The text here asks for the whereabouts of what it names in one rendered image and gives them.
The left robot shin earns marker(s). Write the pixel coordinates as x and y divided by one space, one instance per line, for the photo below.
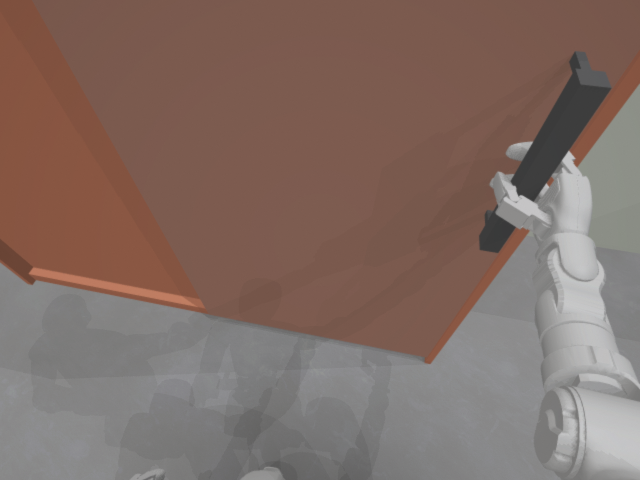
273 470

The robot right forearm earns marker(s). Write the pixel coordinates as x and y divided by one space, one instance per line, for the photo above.
575 335

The right robot hand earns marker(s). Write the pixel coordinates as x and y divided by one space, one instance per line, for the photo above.
567 202

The wardrobe door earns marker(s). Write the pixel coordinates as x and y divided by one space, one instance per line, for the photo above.
323 166
67 201

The right robot upper arm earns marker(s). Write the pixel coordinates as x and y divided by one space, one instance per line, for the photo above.
588 435

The handle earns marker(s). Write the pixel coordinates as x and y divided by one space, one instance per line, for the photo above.
584 92

